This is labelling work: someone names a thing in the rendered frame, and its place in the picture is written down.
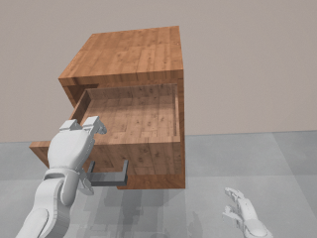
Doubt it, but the left robot forearm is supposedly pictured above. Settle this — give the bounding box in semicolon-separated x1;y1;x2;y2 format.
15;168;80;238

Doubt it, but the drawer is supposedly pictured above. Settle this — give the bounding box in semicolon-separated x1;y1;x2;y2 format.
29;82;182;176

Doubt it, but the cabinet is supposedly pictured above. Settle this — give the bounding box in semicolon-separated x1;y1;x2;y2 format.
58;26;186;189

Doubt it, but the robot left hand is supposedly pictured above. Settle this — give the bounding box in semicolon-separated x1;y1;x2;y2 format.
48;116;107;196

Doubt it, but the handle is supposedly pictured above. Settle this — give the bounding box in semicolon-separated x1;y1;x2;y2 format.
86;160;129;186

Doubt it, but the robot right hand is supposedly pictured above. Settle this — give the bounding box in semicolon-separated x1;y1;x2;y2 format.
222;187;260;231

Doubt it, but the right robot forearm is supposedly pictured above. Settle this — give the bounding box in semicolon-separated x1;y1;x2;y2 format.
243;219;273;238

